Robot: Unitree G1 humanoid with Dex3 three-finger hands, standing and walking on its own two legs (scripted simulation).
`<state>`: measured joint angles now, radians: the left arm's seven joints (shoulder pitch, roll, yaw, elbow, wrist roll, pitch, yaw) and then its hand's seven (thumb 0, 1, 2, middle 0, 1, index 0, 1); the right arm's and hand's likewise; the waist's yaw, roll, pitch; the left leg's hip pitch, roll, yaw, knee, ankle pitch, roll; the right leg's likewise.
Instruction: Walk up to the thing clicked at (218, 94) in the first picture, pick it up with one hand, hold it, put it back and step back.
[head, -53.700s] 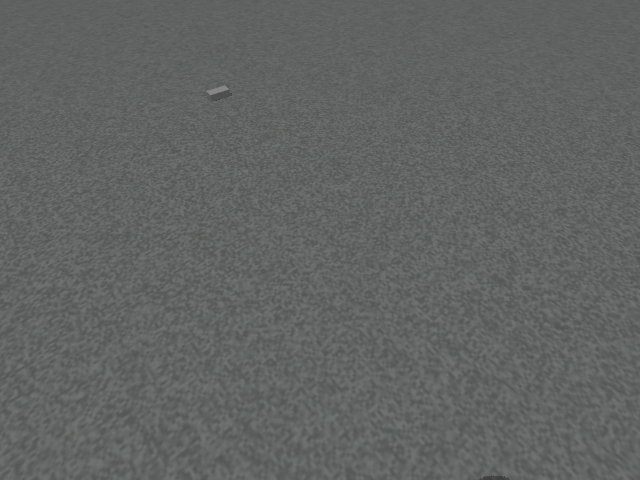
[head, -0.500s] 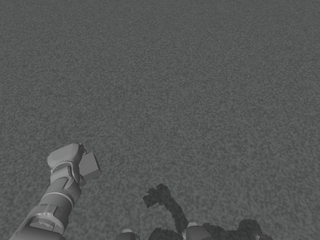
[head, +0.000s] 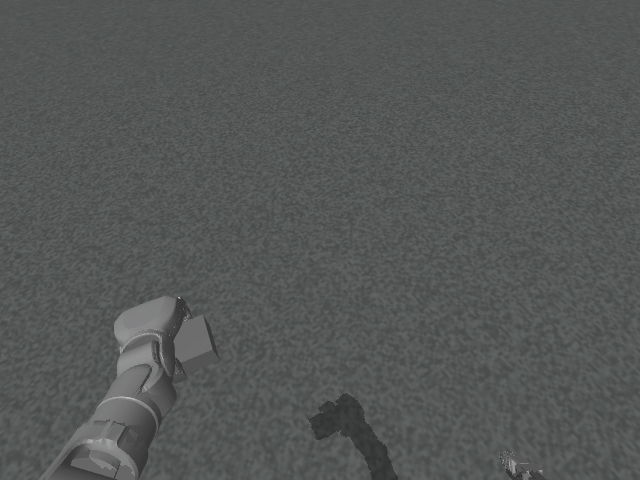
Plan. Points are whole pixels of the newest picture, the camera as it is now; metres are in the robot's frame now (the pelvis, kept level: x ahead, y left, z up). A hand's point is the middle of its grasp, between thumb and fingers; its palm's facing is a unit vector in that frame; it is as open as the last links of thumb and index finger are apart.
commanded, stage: hold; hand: left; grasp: from above
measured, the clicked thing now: (170, 353) +0.33 +0.24 -0.10
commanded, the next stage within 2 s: crouch in 1.64 s
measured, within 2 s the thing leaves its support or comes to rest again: neither
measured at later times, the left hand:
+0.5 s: hand (167, 352) +0.31 +0.21 -0.04, palm faces -0.41 -0.18 -0.90, open 9.1 cm
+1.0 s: hand (157, 358) +0.29 +0.22 -0.02, palm faces -0.40 -0.17 -0.90, open 9.2 cm
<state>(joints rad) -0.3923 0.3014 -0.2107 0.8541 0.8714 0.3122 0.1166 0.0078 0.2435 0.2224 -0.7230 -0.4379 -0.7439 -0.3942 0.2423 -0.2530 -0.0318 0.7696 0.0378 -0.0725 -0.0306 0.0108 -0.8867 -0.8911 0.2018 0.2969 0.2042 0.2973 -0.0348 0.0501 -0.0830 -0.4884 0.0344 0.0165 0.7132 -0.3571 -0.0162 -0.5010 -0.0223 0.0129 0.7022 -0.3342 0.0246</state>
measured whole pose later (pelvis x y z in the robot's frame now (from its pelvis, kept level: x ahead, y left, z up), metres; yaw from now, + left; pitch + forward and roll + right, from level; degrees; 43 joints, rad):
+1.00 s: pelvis -0.01 -0.01 +0.02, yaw +0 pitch +1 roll +0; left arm -0.31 0.32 -0.25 0.67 0.90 0.36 -0.01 0.01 0.21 0.29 -0.69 -0.53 -0.71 -0.48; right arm 0.20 -0.26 -0.01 0.72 0.04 -0.04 -0.02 0.01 -0.89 -0.89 0.20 0.30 0.20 0.30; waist 0.00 0.05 -0.04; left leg -0.29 0.03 0.02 0.53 -0.26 -0.02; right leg -0.32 -0.02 0.01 0.55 -0.26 0.02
